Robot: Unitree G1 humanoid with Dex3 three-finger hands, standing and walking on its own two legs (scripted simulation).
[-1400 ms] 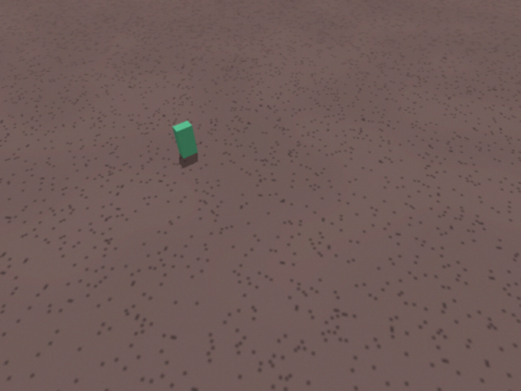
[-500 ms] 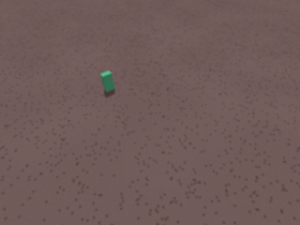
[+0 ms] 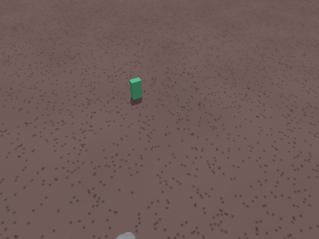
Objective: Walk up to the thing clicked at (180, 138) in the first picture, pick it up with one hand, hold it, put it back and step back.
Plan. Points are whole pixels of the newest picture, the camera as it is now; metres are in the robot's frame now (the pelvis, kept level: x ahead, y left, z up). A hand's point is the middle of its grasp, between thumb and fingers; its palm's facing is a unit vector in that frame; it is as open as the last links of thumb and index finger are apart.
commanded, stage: walk up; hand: left
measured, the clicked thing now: (136, 88) +1.42 +0.29 -0.67
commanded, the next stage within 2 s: none
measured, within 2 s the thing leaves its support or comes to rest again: neither
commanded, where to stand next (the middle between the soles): +1.10 +0.04 m, yaw +4 degrees
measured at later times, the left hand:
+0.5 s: hand (80, 170) +0.34 +0.30 -0.13, palm faces -0.03 -0.92 -0.39, open 7.4 cm
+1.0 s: hand (86, 144) +0.47 +0.33 -0.17, palm faces +0.05 -0.94 -0.33, open 7.4 cm
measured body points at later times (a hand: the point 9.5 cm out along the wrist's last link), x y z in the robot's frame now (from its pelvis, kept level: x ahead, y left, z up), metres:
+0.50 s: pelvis +0.23 +0.02 -0.01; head +0.25 +0.00 +0.43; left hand +0.34 +0.35 -0.10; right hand +0.24 -0.30 -0.14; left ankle +0.11 +0.15 -0.73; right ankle +0.35 -0.10 -0.74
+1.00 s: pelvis +0.48 +0.05 -0.02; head +0.50 +0.08 +0.43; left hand +0.46 +0.38 -0.15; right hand +0.62 -0.26 -0.10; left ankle +0.55 +0.16 -0.74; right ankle +0.39 -0.10 -0.67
